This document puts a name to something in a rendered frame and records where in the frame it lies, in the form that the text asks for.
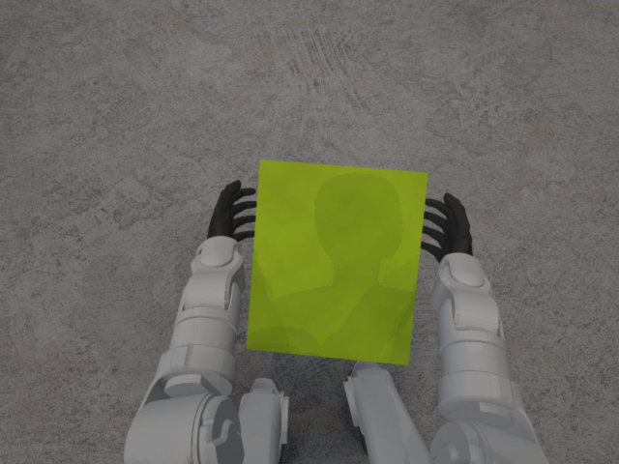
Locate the carton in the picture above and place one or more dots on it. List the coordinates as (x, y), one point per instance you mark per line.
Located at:
(335, 261)

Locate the robot thigh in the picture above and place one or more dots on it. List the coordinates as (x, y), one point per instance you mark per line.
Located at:
(263, 418)
(390, 434)

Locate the left robot forearm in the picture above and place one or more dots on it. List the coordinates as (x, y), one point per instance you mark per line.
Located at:
(200, 358)

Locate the left robot hand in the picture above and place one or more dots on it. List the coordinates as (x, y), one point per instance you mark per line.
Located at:
(222, 222)

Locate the left robot upper arm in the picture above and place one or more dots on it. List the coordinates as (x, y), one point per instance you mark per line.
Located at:
(195, 429)

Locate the right robot upper arm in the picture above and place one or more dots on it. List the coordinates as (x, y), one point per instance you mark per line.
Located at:
(465, 441)

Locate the right robot thigh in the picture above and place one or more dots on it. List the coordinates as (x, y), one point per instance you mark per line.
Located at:
(390, 434)

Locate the left robot thigh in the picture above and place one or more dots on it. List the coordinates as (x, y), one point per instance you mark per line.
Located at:
(263, 418)

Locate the right robot hand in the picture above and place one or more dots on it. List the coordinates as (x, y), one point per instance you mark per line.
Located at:
(456, 227)

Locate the right robot forearm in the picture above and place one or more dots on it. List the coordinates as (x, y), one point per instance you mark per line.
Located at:
(476, 381)

